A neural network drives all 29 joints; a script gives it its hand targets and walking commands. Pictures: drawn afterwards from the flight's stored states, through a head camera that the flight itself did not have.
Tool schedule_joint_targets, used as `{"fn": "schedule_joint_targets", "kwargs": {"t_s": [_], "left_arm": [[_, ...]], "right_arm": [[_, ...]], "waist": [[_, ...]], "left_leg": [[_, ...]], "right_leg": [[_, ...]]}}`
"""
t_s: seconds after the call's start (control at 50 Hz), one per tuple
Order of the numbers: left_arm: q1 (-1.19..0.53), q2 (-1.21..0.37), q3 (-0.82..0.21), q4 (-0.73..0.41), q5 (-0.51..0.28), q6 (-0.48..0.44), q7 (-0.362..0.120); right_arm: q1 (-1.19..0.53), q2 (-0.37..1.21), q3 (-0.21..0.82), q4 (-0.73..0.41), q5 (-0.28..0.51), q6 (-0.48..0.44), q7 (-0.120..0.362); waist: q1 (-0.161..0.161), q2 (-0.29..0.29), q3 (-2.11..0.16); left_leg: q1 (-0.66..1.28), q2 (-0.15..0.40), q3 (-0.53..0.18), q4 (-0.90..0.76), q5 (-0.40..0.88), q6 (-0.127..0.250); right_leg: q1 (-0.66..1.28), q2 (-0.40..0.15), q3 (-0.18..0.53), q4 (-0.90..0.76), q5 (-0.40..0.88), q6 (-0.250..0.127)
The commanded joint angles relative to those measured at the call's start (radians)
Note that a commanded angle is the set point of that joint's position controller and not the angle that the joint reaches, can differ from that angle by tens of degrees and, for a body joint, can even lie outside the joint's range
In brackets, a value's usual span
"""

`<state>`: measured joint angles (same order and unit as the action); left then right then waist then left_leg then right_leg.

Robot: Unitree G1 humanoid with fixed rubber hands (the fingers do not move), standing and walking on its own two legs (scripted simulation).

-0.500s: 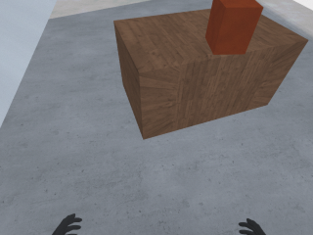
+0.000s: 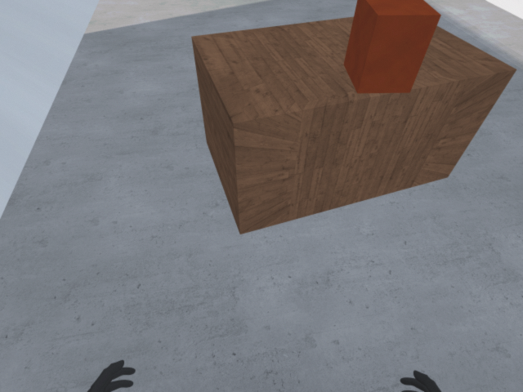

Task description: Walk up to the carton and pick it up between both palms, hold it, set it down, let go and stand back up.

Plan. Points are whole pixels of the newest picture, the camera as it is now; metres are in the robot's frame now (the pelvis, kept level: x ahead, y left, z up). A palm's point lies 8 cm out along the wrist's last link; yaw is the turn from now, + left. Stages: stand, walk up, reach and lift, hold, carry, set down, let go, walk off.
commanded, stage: stand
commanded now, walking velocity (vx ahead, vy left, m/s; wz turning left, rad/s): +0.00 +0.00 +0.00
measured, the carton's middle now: (385, 43) +1.23 -0.40 -0.01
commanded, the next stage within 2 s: none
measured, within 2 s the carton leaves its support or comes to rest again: neither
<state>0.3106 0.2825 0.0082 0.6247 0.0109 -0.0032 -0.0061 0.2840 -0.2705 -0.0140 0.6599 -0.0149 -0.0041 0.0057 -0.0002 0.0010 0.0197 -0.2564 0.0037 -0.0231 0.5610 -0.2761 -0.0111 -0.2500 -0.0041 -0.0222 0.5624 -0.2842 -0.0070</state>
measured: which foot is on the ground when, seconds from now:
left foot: down 0.00-1.00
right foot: down 0.00-1.00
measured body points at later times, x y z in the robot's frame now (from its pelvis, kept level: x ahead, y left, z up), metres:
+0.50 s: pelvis +0.00 +0.00 +0.00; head +0.00 +0.00 +0.45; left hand +0.11 +0.26 -0.10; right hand +0.11 -0.26 -0.11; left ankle +0.02 +0.13 -0.73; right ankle +0.01 -0.11 -0.73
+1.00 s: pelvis +0.00 +0.00 +0.00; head +0.00 +0.00 +0.45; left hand +0.10 +0.26 -0.10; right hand +0.11 -0.26 -0.11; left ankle +0.02 +0.13 -0.73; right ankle +0.01 -0.11 -0.73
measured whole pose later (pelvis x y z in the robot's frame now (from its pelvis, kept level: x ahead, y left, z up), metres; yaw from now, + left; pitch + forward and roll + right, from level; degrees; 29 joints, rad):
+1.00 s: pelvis +0.00 +0.00 +0.00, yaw +1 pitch -2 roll +0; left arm 0.33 0.29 0.00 0.66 0.01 0.00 0.00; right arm 0.29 -0.27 -0.01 0.69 -0.01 0.00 0.00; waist 0.00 0.00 0.02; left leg -0.25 0.00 -0.04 0.54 -0.27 -0.01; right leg -0.23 -0.01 -0.04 0.54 -0.28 -0.01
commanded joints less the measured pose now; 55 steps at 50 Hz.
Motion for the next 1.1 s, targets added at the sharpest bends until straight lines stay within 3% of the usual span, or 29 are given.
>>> {"fn": "schedule_joint_targets", "kwargs": {"t_s": [0.0, 1.08], "left_arm": [[-0.001, 0.113, 0.034, -0.069, 0.001, -0.018, 0.004], [0.026, 0.121, 0.029, -0.03, -0.003, -0.017, 0.009]], "right_arm": [[-0.007, -0.12, -0.037, -0.075, 0.0, -0.019, -0.005], [0.013, -0.122, -0.032, -0.034, 0.002, -0.015, -0.009]], "waist": [[-0.001, 0.0, -0.001], [0.002, -0.003, -0.012]], "left_leg": [[-0.007, 0.072, -0.09, -0.096, 0.068, 0.039], [0.009, 0.067, -0.103, -0.103, 0.107, 0.035]], "right_leg": [[-0.024, -0.082, 0.109, -0.119, 0.026, -0.024], [0.002, -0.088, 0.093, -0.135, 0.042, -0.024]]}}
